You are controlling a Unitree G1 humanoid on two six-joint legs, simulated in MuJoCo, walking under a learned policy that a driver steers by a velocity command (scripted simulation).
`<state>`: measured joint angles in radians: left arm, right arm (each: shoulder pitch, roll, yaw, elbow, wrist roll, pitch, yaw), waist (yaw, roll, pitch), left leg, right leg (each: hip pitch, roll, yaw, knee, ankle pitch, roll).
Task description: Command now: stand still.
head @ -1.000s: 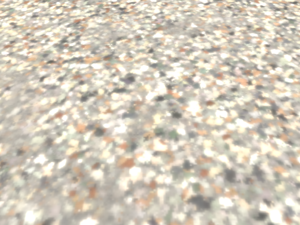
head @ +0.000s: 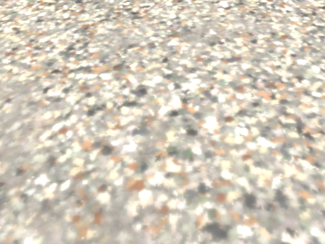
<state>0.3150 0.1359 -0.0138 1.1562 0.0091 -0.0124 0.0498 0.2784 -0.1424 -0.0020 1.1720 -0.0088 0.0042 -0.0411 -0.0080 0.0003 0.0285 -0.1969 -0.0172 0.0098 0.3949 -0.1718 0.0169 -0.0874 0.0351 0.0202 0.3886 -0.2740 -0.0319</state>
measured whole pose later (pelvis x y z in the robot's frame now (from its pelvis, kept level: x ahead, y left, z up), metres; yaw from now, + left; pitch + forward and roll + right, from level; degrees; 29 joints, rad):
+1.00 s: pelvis +0.01 -0.01 +0.00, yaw +0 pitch -1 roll +0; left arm 0.36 0.11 -0.01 1.15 0.01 -0.02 0.05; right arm 0.31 -0.12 0.00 1.18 -0.01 0.00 -0.05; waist -0.01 0.00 0.03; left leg -0.19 0.00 0.00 0.40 -0.20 0.00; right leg -0.07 0.05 0.01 0.38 -0.29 -0.05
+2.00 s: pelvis +0.23 +0.05 +0.00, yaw +0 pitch +0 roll +0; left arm 0.14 0.18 0.04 0.98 0.02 -0.05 -0.01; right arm 0.47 -0.11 0.00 1.11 -0.02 -0.09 -0.02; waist -0.02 -0.03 0.06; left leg 0.02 -0.06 0.09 0.26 -0.28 0.08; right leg -0.58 -0.04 -0.07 0.82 -0.14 -0.05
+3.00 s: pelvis +0.38 +0.08 +0.00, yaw +0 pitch -1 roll +0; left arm 0.32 0.11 0.00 1.15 0.01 -0.02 0.04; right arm 0.36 -0.10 0.02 1.14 -0.01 -0.03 -0.04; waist 0.01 0.00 0.03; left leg -0.09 -0.02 0.03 0.38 -0.27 0.03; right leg -0.19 0.02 -0.07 0.39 -0.18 -0.04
